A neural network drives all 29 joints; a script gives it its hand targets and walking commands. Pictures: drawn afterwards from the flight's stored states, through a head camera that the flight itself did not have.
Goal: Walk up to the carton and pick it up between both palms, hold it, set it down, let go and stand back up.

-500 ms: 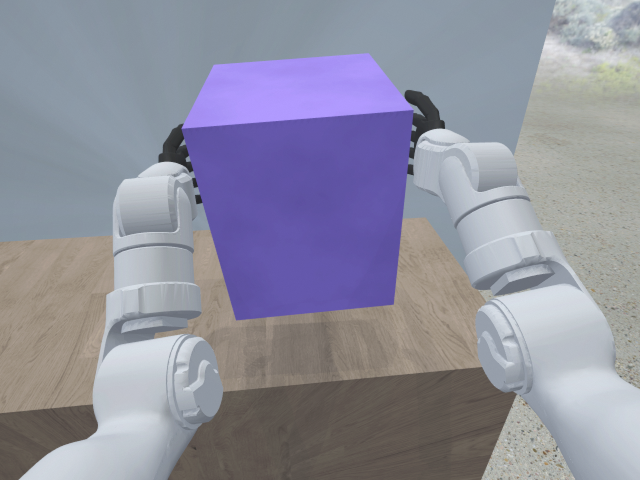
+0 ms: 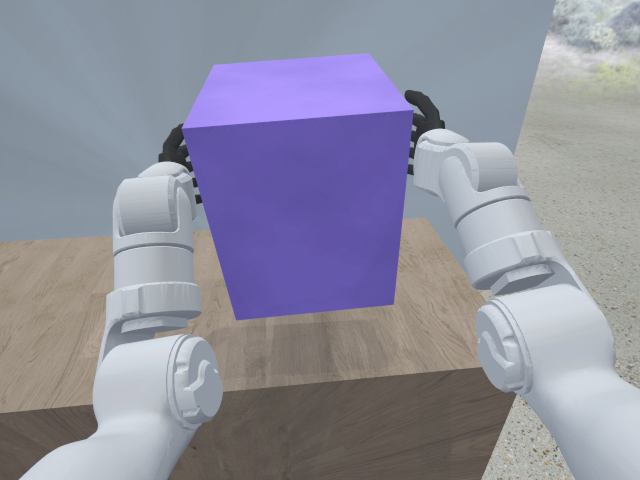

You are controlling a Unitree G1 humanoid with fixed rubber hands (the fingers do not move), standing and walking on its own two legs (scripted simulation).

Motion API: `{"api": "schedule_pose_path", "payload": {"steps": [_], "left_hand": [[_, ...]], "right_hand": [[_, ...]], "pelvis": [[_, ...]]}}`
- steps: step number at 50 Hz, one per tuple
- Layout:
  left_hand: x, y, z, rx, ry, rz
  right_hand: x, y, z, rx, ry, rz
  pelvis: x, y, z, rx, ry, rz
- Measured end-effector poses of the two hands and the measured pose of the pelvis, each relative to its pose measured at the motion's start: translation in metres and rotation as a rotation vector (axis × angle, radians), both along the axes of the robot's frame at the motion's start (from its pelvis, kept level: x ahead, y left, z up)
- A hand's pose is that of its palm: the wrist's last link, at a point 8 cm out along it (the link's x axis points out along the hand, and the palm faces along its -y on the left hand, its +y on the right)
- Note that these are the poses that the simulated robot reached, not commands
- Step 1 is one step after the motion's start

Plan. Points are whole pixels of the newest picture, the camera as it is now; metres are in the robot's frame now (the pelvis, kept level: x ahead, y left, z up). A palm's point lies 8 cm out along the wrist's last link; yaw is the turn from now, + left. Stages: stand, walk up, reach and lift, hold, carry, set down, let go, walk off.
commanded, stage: hold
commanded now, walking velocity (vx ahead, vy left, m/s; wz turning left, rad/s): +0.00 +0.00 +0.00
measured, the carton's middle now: (303, 184) +0.40 +0.01 +0.27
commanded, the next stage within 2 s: none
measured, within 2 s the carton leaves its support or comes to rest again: neither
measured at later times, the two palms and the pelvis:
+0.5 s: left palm (176, 182) +0.36 +0.16 +0.30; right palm (427, 150) +0.36 -0.13 +0.33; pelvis +0.00 +0.00 +0.00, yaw +0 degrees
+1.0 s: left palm (176, 182) +0.36 +0.16 +0.30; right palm (427, 150) +0.36 -0.13 +0.33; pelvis +0.00 +0.00 +0.00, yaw +0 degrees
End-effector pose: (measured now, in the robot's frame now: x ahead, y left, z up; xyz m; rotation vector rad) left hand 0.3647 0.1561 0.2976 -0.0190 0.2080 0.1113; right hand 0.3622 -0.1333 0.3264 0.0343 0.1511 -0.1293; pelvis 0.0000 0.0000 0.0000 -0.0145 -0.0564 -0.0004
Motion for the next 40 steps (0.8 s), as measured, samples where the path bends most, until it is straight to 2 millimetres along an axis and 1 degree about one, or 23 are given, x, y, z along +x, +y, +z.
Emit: {"api": "schedule_pose_path", "payload": {"steps": [40], "left_hand": [[0.0000, -0.0001, 0.0002, 0.000, -0.001, 0.000]], "right_hand": [[0.0001, -0.0001, -0.0001, 0.000, 0.000, 0.000]], "pelvis": [[0.0000, -0.0001, 0.0000, 0.000, 0.000, 0.000]]}}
